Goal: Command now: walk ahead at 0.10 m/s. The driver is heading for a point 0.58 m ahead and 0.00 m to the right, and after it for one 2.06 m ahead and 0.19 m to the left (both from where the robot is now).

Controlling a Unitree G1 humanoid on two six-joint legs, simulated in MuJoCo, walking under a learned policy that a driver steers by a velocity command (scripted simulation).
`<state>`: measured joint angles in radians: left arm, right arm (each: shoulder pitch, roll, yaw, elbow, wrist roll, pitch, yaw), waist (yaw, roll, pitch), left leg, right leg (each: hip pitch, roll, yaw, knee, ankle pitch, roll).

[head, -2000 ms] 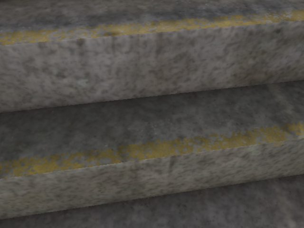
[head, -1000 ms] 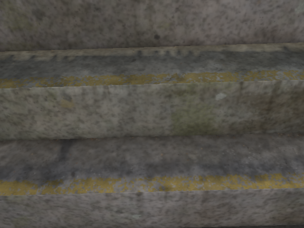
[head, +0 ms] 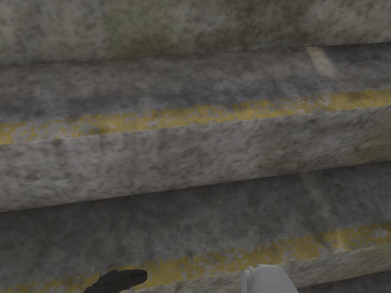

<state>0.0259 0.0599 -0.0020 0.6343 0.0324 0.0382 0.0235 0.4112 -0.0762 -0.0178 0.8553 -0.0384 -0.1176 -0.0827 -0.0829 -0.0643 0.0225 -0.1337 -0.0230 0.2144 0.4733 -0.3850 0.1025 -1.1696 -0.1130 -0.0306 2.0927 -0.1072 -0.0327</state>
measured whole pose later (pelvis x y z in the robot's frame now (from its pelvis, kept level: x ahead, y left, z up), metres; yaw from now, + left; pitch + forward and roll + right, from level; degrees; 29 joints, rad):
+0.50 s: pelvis +0.09 -0.05 +0.14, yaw -1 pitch +3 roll -2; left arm 0.08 0.19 0.04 0.72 0.08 -0.06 0.06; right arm 0.20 -0.25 -0.06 0.58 -0.05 -0.02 -0.06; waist -0.13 0.01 -0.03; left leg -0.88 -0.16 0.00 1.83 -0.40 -0.02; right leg -0.45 0.00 -0.08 1.08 -0.81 -0.01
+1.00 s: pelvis +0.05 -0.06 +0.02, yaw +1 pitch +3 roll +1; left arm 0.33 0.22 0.03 0.85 0.06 -0.04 0.04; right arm 0.10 -0.13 -0.04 0.56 -0.04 0.01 -0.11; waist 0.00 -0.02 -0.04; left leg -1.06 -0.20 -0.07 2.13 -0.58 0.09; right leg -0.12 0.04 -0.12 0.37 -0.21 -0.12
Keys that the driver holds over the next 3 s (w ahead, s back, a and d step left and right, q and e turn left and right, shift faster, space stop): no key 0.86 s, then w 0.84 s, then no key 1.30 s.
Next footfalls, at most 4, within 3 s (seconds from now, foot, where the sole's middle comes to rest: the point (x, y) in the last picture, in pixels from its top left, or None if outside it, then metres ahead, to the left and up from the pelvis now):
0.16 right None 0.07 -0.16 -0.55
0.58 left None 0.15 0.00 -0.54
0.94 right None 0.01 -0.13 -0.77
1.40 left None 0.18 0.14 -0.54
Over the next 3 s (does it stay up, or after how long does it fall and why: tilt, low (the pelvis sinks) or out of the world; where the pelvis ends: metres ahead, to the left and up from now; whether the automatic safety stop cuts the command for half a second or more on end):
stays up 0.17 -0.06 0.24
